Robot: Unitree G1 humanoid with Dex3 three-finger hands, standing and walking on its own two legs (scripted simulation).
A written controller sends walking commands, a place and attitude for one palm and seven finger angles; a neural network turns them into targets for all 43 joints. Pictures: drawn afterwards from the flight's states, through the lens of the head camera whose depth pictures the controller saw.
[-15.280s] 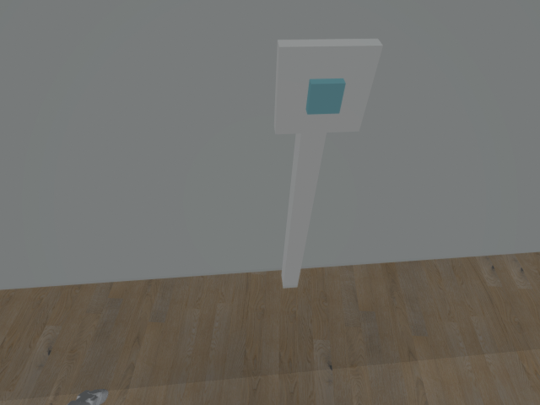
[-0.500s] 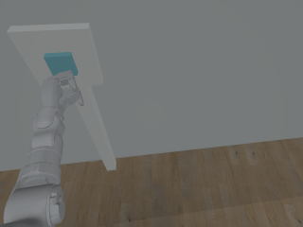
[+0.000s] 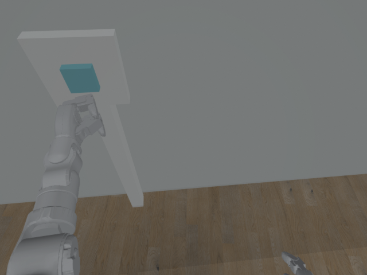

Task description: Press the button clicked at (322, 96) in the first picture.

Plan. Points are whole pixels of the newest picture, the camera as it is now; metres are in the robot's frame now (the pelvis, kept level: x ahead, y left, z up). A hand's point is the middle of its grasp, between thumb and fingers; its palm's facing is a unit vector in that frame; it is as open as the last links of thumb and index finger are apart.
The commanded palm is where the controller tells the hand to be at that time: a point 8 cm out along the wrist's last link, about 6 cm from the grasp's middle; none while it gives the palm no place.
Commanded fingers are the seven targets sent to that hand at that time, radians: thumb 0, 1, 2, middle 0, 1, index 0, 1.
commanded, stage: aim a knuckle at the button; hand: left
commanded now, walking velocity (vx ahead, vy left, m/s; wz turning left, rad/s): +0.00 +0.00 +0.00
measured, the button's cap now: (81, 77) +0.51 +0.25 +0.15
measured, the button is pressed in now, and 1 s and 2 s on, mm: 0 0 13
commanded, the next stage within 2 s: press the button with the knuckle in 0.40 s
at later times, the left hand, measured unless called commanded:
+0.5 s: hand (97, 118) +0.42 +0.20 +0.12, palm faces +0.11 -0.99 +0.00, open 3.1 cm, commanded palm +0.38 +0.25 +0.12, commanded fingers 0.00 0.90 0.90 -1.30 -1.50 -1.30 -1.50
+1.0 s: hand (103, 104) +0.46 +0.19 +0.12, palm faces +0.11 -0.99 +0.00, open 3.1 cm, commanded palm +0.43 +0.24 +0.12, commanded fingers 0.00 0.90 0.90 -1.30 -1.50 -1.30 -1.50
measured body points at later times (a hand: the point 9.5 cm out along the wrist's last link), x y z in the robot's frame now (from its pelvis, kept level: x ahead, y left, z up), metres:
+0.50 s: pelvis +0.00 +0.00 +0.00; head +0.03 +0.00 +0.45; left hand +0.40 +0.25 +0.12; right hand +0.09 -0.26 -0.11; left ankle +0.02 +0.13 -0.72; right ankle -0.03 -0.13 -0.72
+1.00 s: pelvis +0.00 +0.00 +0.00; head +0.05 +0.00 +0.44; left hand +0.45 +0.24 +0.12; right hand +0.05 -0.26 -0.12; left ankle +0.02 +0.13 -0.72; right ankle -0.03 -0.13 -0.72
